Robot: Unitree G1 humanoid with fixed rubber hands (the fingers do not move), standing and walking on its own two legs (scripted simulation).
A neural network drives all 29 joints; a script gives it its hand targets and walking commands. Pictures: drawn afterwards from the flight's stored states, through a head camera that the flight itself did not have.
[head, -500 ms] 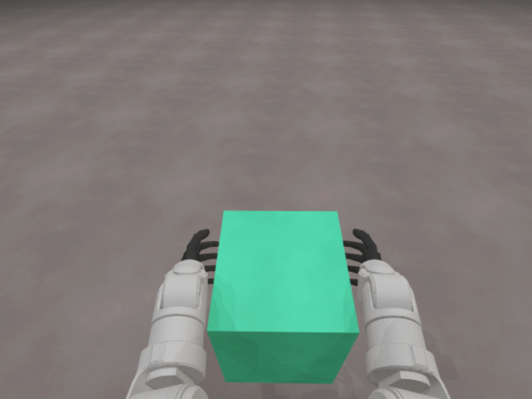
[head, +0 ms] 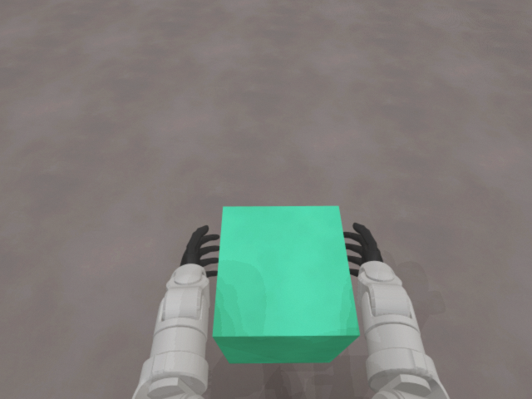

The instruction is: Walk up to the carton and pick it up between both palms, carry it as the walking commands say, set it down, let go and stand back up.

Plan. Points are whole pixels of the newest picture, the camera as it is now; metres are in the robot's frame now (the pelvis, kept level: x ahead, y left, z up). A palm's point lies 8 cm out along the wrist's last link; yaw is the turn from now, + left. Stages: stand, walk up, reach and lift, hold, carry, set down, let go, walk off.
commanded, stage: set down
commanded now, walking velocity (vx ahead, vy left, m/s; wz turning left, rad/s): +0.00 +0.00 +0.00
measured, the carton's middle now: (280, 290) +0.32 -0.02 -0.11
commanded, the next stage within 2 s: none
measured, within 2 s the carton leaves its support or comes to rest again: neither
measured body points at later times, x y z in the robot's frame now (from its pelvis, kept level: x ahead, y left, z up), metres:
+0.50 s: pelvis -0.03 +0.00 -0.05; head +0.13 +0.01 +0.37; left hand +0.36 +0.13 -0.12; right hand +0.34 -0.16 -0.11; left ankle +0.03 +0.12 -0.73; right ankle +0.02 -0.14 -0.73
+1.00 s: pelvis -0.03 +0.00 -0.12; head +0.17 +0.01 +0.28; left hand +0.39 +0.13 -0.20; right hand +0.37 -0.16 -0.20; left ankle +0.03 +0.12 -0.73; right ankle +0.02 -0.14 -0.73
